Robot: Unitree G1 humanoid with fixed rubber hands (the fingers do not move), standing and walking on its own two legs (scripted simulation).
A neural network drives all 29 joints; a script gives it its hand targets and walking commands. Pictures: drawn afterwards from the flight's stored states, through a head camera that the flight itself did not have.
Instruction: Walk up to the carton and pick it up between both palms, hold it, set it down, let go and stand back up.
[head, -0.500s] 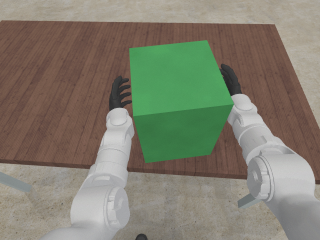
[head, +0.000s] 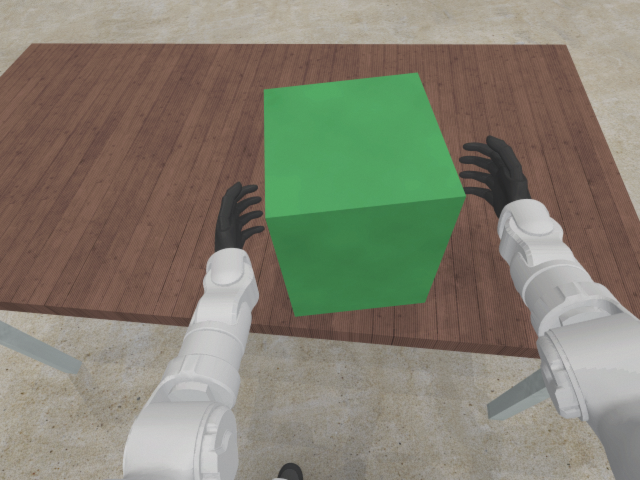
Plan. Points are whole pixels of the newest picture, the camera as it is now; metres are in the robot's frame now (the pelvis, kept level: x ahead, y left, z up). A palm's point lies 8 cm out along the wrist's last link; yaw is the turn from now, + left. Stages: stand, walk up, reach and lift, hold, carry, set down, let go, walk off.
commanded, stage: set down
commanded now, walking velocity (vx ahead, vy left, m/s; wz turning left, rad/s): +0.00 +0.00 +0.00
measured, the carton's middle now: (351, 205) +0.46 +0.05 +0.04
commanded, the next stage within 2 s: none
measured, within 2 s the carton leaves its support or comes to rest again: neither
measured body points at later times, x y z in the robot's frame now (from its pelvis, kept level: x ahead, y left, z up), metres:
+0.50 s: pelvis -0.01 +0.01 +0.01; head +0.02 +0.01 +0.45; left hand +0.34 +0.20 +0.06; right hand +0.41 -0.17 +0.06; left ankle +0.03 +0.17 -0.74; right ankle +0.00 -0.09 -0.74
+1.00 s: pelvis +0.01 +0.00 +0.01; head +0.02 +0.00 +0.46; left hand +0.27 +0.19 +0.05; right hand +0.32 -0.21 +0.03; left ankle +0.03 +0.17 -0.74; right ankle +0.00 -0.09 -0.74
